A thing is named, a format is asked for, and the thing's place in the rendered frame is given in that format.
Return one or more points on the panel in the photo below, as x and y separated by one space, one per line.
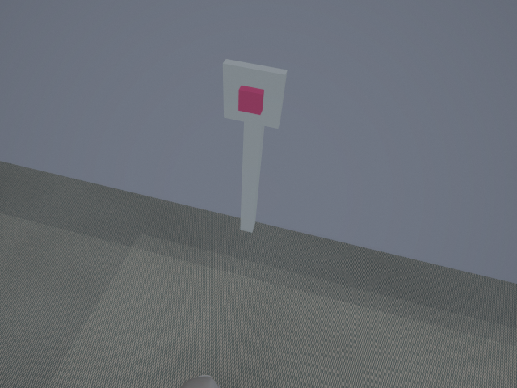
272 81

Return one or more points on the button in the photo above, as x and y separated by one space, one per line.
250 100

